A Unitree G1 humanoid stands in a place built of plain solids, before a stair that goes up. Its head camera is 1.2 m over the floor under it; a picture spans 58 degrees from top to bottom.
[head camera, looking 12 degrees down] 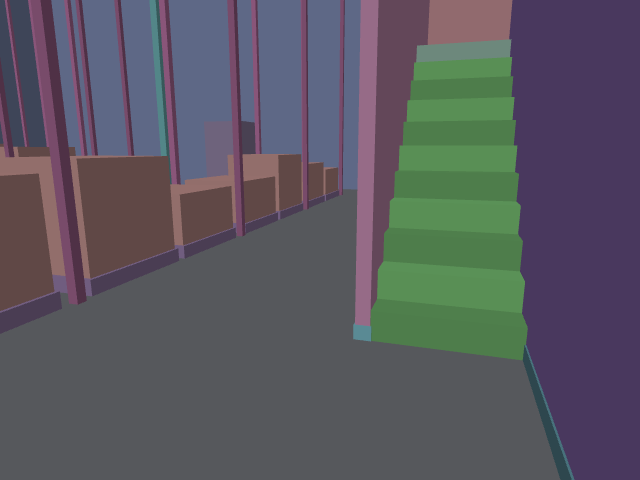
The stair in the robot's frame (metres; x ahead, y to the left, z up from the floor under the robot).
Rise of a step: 0.20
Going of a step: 0.23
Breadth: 0.90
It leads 17 degrees to the right of straight ahead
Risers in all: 11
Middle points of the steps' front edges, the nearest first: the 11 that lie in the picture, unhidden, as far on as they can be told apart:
2.43 -0.75 0.20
2.65 -0.82 0.41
2.88 -0.89 0.61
3.10 -0.95 0.81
3.32 -1.02 1.02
3.55 -1.09 1.22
3.77 -1.16 1.42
3.99 -1.23 1.63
4.22 -1.30 1.83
4.44 -1.37 2.03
4.66 -1.43 2.24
